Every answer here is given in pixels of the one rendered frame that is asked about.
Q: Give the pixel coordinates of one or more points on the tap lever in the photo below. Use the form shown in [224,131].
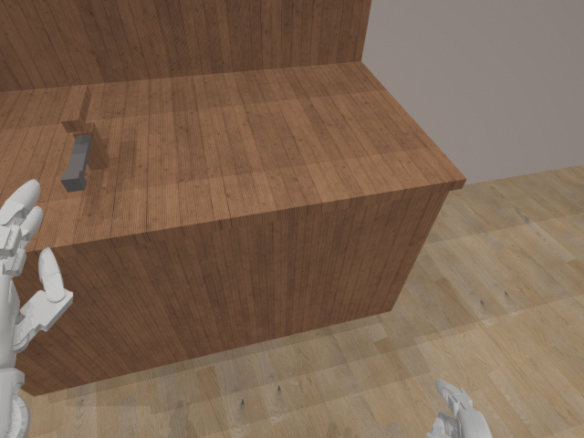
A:
[73,179]

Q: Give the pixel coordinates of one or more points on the robot left hand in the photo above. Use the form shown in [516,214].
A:
[19,222]

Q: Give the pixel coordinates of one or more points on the counter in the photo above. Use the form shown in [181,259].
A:
[248,177]

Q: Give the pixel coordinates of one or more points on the left robot forearm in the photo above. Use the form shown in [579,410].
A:
[15,416]

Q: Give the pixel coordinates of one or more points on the robot right hand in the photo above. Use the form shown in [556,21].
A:
[469,423]

